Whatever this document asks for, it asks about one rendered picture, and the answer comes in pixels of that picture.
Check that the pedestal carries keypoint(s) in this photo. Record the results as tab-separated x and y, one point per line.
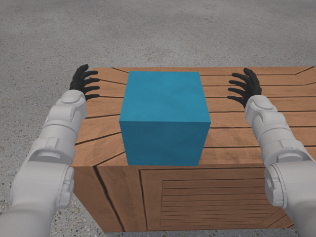
226	191

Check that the carton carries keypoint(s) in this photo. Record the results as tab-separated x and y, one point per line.
164	118

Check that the robot left upper arm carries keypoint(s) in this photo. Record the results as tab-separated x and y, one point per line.
42	189

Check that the robot left hand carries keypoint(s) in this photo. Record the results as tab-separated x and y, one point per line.
79	82

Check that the left robot forearm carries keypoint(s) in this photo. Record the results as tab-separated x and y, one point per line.
59	133

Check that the right robot forearm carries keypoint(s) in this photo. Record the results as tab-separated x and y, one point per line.
273	134

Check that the robot right hand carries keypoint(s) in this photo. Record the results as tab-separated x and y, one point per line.
252	86

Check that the robot right upper arm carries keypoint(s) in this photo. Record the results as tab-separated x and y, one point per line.
292	187

